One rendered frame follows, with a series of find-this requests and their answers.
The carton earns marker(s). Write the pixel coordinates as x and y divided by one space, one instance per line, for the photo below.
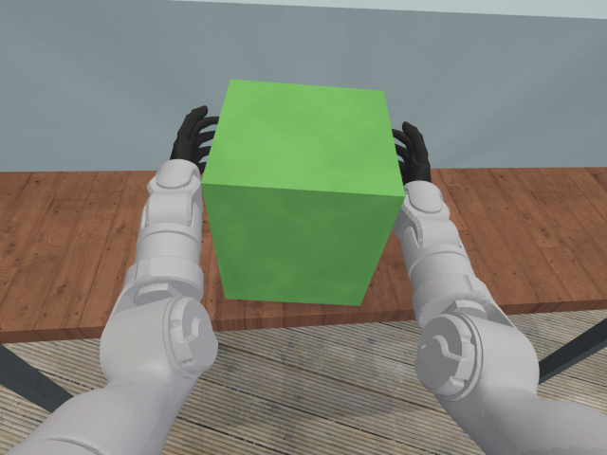
302 188

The left robot upper arm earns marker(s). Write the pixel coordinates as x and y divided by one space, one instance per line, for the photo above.
152 356

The right robot forearm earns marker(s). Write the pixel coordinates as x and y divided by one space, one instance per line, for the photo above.
437 263

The left robot forearm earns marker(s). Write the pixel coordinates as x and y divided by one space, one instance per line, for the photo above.
169 240

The right robot upper arm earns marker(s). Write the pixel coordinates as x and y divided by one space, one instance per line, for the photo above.
485 375

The robot left hand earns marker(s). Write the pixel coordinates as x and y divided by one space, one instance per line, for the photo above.
188 140

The robot right hand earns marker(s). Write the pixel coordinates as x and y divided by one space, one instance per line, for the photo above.
416 166

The table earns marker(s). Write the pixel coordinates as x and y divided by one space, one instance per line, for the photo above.
536 237

